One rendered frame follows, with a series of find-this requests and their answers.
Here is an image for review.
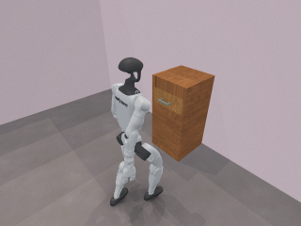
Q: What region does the cabinet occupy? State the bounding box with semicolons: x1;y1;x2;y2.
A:
151;65;215;162

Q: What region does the right robot forearm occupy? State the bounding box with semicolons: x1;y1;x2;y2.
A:
124;131;139;168

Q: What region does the left robot upper arm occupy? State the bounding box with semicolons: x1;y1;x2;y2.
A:
111;83;124;116

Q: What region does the robot head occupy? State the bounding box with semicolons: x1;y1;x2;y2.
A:
118;57;144;96

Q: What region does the right robot upper arm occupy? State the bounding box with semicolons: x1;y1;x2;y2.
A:
125;94;151;138

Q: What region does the right robot thigh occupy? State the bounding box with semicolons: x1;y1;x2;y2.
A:
135;142;163;175

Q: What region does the right robot hand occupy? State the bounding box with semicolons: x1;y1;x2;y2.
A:
122;166;136;185

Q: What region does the handle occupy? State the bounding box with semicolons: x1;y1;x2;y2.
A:
157;98;172;106

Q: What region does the drawer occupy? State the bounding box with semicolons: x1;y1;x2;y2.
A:
153;87;183;115

